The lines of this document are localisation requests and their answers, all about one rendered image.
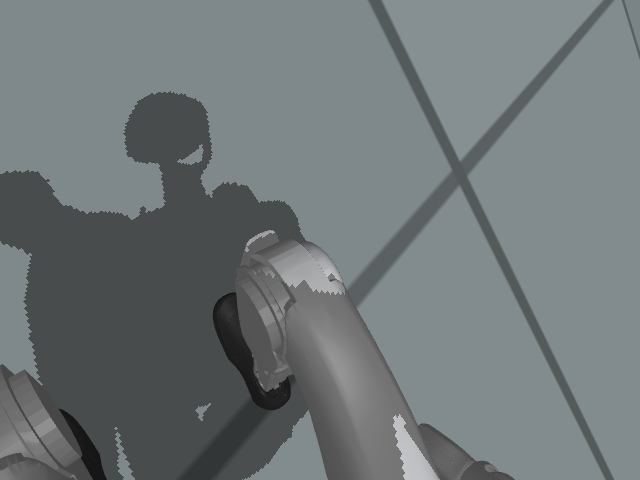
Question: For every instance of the right robot foot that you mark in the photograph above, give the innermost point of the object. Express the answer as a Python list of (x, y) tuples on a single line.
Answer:
[(227, 326)]

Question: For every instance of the right robot arm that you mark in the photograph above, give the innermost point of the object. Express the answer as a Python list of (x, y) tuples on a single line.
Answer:
[(483, 470)]

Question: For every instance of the right robot hand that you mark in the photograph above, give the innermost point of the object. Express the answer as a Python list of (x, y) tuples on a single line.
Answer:
[(450, 459)]

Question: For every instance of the left robot foot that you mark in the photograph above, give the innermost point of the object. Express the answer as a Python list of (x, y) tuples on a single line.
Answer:
[(90, 455)]

